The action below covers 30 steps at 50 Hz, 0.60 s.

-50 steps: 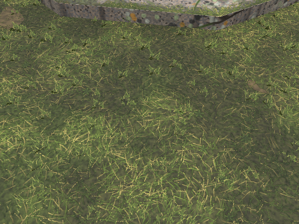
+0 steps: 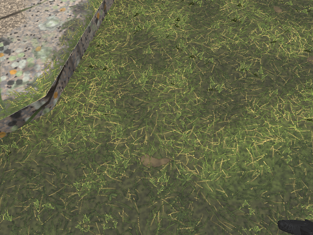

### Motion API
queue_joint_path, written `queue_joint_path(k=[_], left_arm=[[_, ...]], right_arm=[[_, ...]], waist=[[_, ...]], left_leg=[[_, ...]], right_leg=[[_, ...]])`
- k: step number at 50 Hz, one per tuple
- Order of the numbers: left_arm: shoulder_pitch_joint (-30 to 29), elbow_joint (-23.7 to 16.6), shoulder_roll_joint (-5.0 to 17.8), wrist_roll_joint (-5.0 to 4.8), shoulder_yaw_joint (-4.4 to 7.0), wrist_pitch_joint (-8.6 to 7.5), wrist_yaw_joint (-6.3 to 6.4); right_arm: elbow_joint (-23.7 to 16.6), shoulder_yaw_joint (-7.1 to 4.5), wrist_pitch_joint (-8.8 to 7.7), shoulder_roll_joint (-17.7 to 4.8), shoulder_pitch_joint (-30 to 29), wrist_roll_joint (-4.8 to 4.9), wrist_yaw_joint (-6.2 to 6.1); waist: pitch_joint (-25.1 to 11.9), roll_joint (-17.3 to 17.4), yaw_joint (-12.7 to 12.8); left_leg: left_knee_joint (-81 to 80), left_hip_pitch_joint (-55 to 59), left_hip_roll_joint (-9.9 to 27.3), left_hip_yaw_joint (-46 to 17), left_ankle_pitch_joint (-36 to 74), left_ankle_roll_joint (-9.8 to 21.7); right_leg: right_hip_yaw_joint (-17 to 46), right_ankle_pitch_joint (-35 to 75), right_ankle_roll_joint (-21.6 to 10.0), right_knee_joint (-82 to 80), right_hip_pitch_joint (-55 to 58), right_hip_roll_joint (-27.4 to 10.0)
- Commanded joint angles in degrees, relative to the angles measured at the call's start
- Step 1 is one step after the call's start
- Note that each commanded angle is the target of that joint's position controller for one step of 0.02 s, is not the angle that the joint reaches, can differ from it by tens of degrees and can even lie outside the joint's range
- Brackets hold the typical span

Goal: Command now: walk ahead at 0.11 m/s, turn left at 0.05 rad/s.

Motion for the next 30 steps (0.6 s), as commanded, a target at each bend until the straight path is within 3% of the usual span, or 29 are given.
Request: queue_joint_path(k=[1, 3, 5, 7, 9, 10, 11, 12, 13, 14, 15, 16, 17, 18, 21, 24, 30], left_arm=[[-0.5, -1.4, 5.9, 1.08, 1.44, -0.75, 1.13], [-0.8, -0.8, 8.3, 1.13, 2.30, 0.07, 1.32], [-0.9, -0.4, 8.1, 0.85, 2.52, 1.07, 1.69], [-0.8, 0.1, 7.5, 0.19, 2.65, 1.73, 2.21], [-1.7, 0.3, 7.2, -0.61, 2.89, 2.05, 2.77], [-2.4, 0.3, 6.8, -1.16, 2.95, 2.15, 3.03], [-1.1, 0.8, 5.7, -1.73, 2.97, 2.12, 3.18], [1.2, 0.2, 4.1, -0.51, 3.05, 2.02, 3.24], [-4.9, -3.3, 4.6, 0.94, 2.91, 1.64, 3.25], [-6.2, -3.4, 5.0, 0.71, 3.02, 1.30, 3.17], [-5.8, -2.6, 5.3, -0.42, 3.26, 1.44, 3.11], [-5.0, -1.2, 5.0, -0.55, 3.37, 1.76, 3.35], [-5.5, -1.1, 5.4, -0.20, 3.55, 2.00, 3.66], [-6.1, -1.2, 4.8, -0.23, 3.55, 1.97, 3.55], [-6.9, -0.8, 3.4, -0.86, 3.11, 1.34, 3.13], [-8.3, -0.4, 3.7, -1.09, 3.06, 0.69, 2.97], [-8.8, 0.9, 5.0, -1.53, 3.50, -0.66, 1.95]], right_arm=[[1.3, -0.65, 0.53, -2.2, 10.7, 0.44, 0.12], [0.0, -1.67, 1.23, -5.4, 7.6, 1.36, 0.54], [-1.7, -2.49, 2.14, -7.2, 4.7, 1.63, 0.85], [-2.6, -2.79, 2.75, -6.9, 3.7, 1.40, 1.29], [-2.3, -3.06, 2.84, -6.0, 5.7, 1.18, 2.04], [-1.4, -3.36, 2.71, -5.7, 8.1, 1.03, 2.42], [-0.9, -3.98, 2.53, -6.7, 9.9, 0.50, 2.65], [-1.7, -5.64, 2.13, -12.6, 10.5, -0.28, 2.20], [-2.8, -6.55, 1.72, -16.5, 13.1, -1.10, 2.36], [-2.9, -6.28, 1.06, -14.6, 15.4, -2.33, 2.41], [-3.2, -6.18, 0.69, -13.0, 12.6, -1.74, 2.16], [-4.0, -6.21, 1.08, -11.8, 9.6, -0.29, 1.62], [-4.7, -5.93, 1.72, -10.8, 7.8, 0.95, 0.96], [-5.2, -5.74, 2.35, -10.2, 7.3, 1.29, 0.42], [-5.8, -6.15, 3.41, -10.1, 8.8, 0.99, -0.70], [-6.4, -6.81, 4.05, -11.0, 9.3, 1.21, -1.48], [-8.2, -7.57, 5.34, -11.7, 7.7, 1.10, -1.36]], waist=[[-19.0, -3.0, -2.4], [-16.6, -5.7, -1.1], [-13.0, -6.8, -0.2], [-10.6, -7.6, 0.2], [-10.2, -7.8, -1.0], [-10.5, -7.3, -2.2], [-9.6, -4.4, -2.5], [-7.8, 10.1, -0.1], [-7.5, 19.3, -3.2], [-12.5, 13.5, -4.9], [-12.3, 9.1, -3.2], [-12.0, 5.1, -2.0], [-12.2, 4.4, -1.6], [-12.7, 4.9, -1.2], [-14.1, 6.0, -1.7], [-14.3, 7.1, -2.3], [-12.8, 9.9, -3.2]], left_leg=[[-11.7, 15.4, 1.0, 1.8, 10.5, -0.1], [-13.1, 14.2, 0.0, 2.8, 11.7, -0.2], [-14.4, 11.2, 0.4, 3.1, 8.9, 0.3], [-16.7, 9.6, 0.7, 4.0, 6.3, 1.3], [-22.8, 12.1, -0.2, 5.9, 7.1, 3.1], [-28.7, 15.4, -1.6, 7.2, 10.6, 4.3], [-35.5, 18.2, -2.1, 5.1, 16.9, 6.2], [-41.3, 22.3, 7.8, -12.4, 36.1, 10.7], [-45.5, 28.8, 16.7, -30.8, 46.4, 22.0], [-46.3, 31.7, 16.6, -31.7, 42.1, 23.7], [-44.6, 32.2, 13.1, -26.9, 39.3, 20.5], [-43.3, 31.5, 10.0, -22.5, 37.0, 17.2], [-43.1, 30.3, 8.7, -20.8, 35.4, 15.8], [-43.0, 28.7, 6.9, -19.6, 35.2, 15.0], [-43.0, 31.0, 4.5, -19.9, 34.2, 14.3], [-42.7, 32.7, 3.7, -23.0, 30.0, 13.9], [-42.3, 29.0, 1.7, -28.8, 26.5, 13.8]], right_leg=[[5.3, 35.5, -8.9, -5.4, 5.6, -15.9], [5.1, 25.1, -9.1, -6.9, 6.1, -17.7], [6.2, 15.5, -8.8, -7.8, 7.0, -19.8], [7.1, 11.1, -8.1, -7.4, 8.9, -21.6], [6.0, 9.9, -6.2, -4.9, 10.2, -22.1], [4.4, 8.5, -4.3, -2.2, 10.1, -21.2], [1.6, 3.1, -1.0, 3.2, 9.0, -18.2], [-5.6, -9.0, 4.9, 18.7, 0.1, -11.0], [-3.4, -30.7, 8.5, 30.7, -15.8, -0.8], [3.4, -31.7, 8.3, 39.0, -18.0, -2.5], [5.1, -26.7, 7.9, 41.0, -18.8, -3.8], [5.1, -22.1, 8.3, 40.1, -18.9, -4.8], [5.4, -19.2, 8.8, 38.1, -17.9, -5.5], [5.1, -17.1, 9.3, 37.3, -15.6, -5.0], [5.2, -13.7, 10.2, 30.7, -14.7, -3.0], [6.7, -12.4, 10.9, 22.3, -13.8, -2.4], [7.8, -11.6, 10.7, 11.4, -6.1, -1.5]])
